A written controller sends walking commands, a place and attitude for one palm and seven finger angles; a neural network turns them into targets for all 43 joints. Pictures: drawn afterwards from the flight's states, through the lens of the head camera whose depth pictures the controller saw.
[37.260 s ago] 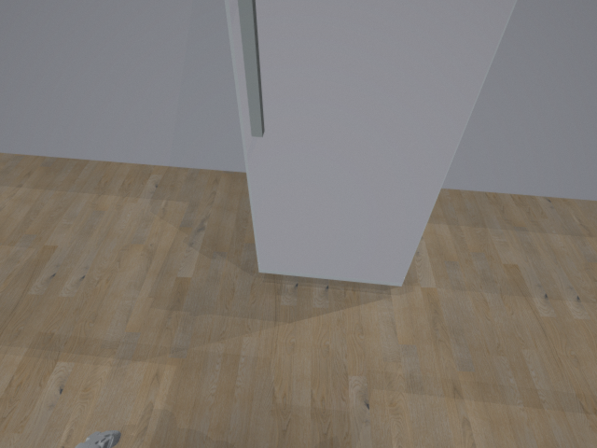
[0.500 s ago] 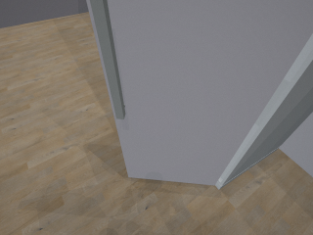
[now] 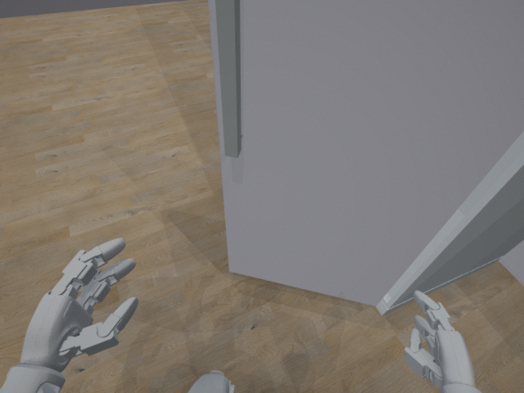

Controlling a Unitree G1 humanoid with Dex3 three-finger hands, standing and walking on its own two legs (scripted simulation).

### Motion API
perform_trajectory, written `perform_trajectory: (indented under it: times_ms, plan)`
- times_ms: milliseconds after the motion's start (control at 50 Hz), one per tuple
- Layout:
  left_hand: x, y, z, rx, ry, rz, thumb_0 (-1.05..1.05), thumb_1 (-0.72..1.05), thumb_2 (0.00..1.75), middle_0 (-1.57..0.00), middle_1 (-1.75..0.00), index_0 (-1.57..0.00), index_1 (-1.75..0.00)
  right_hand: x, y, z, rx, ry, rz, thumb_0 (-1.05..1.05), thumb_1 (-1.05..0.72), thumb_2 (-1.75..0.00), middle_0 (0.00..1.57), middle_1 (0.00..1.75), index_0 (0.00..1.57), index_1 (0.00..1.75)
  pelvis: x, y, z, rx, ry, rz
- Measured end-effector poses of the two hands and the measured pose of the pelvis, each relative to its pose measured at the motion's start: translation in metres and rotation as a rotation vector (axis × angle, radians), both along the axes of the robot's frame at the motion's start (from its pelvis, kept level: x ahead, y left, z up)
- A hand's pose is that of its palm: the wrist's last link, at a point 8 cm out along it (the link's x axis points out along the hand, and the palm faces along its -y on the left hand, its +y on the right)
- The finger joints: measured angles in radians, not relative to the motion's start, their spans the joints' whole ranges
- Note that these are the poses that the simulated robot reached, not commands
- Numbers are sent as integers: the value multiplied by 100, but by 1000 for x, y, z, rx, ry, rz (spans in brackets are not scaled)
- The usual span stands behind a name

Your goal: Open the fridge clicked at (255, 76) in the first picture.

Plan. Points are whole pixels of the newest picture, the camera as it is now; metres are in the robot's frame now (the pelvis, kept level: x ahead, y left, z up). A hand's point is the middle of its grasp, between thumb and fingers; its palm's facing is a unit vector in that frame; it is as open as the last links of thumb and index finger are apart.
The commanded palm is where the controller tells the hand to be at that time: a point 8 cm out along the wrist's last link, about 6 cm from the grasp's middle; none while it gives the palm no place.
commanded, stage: raise the hand to about handle height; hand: left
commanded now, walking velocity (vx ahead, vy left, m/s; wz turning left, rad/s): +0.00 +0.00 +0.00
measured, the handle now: (233, 59) +0.57 +0.12 +0.22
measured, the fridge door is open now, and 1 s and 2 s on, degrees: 54 54 54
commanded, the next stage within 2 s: move the hooked fingers beside the handle in 1.60 s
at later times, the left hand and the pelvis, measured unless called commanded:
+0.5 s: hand (76, 248) +0.24 +0.26 +0.14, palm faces -0.09 -0.99 -0.06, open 12.1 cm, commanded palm +0.22 +0.31 +0.16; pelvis +0.01 +0.03 +0.03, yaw -1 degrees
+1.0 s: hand (34, 167) +0.28 +0.29 +0.23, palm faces -0.04 -0.99 -0.10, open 13.9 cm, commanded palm +0.26 +0.33 +0.24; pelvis +0.02 +0.02 +0.06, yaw +0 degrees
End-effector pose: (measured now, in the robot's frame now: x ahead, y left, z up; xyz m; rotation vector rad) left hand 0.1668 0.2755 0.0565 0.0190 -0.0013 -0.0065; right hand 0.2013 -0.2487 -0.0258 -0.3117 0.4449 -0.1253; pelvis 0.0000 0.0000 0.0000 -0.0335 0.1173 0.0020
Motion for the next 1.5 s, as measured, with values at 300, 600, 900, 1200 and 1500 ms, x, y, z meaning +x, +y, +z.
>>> perform_trajectory:
  times_ms: [300,600,900,1200,1500]
  plan:
    - [53,26,59,37,14,-86,1,17,59,-26,-77,-25,-77,-58,36,-16,116,146,-72,1,-90,-90,20,30,21,30,6,18,25,-4,-28,-24]
    - [69,50,102,47,-53,-66,0,-18,44,-28,-100,-27,-100,-26,40,19,57,52,-39,1,-90,-90,20,30,20,30,13,30,40,-5,-96,-14]
    - [91,66,157,75,-68,-40,-1,-46,32,-30,-118,-29,-118,-3,60,28,119,48,41,1,-90,-90,20,30,21,30,18,23,54,7,-141,-7]
    - [118,65,198,77,-89,-52,-1,-50,30,-31,-120,-30,-120,-12,28,20,122,108,-13,1,-90,-90,20,30,20,30,24,9,59,19,-146,-11]
    - [120,49,192,62,-95,-44,-1,-50,30,-31,-120,-30,-120,-4,16,25,121,84,-33,1,-90,-90,20,30,20,30,28,1,59,24,-151,-20]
